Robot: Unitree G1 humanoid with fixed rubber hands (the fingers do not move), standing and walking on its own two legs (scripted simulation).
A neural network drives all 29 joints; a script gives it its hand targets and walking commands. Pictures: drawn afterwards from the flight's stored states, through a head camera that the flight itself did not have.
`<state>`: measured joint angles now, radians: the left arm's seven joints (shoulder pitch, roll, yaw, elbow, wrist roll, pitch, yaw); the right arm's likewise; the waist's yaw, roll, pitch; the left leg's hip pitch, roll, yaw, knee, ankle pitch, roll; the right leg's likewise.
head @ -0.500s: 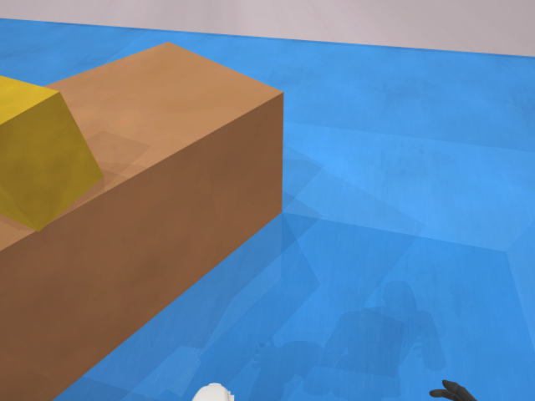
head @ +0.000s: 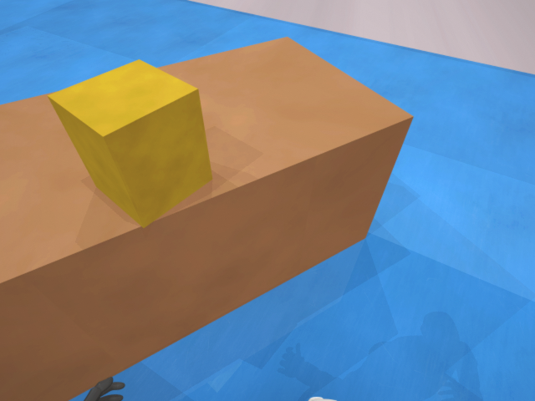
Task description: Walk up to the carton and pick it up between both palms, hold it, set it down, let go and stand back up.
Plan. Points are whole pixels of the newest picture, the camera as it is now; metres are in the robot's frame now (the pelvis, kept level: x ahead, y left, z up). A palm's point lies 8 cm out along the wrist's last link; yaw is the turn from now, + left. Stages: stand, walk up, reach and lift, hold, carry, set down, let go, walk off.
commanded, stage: walk up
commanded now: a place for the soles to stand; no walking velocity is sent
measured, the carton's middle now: (141, 143) +0.67 +0.23 +0.02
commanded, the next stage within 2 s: none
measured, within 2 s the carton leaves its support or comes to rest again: neither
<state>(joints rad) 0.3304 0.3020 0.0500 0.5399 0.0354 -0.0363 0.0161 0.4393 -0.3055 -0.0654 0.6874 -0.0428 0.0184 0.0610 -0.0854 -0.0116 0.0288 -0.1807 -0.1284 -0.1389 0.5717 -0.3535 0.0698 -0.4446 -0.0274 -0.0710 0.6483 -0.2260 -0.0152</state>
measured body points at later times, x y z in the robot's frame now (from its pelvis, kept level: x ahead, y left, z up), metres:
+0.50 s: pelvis +0.14 +0.10 -0.02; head +0.16 +0.13 +0.43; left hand +0.09 +0.40 -0.13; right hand +0.38 -0.09 -0.10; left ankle +0.19 +0.23 -0.73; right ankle +0.11 -0.08 -0.68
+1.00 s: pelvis +0.17 +0.11 -0.01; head +0.18 +0.11 +0.44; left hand +0.18 +0.42 -0.09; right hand +0.42 -0.06 -0.10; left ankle +0.19 +0.23 -0.73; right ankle +0.24 +0.00 -0.73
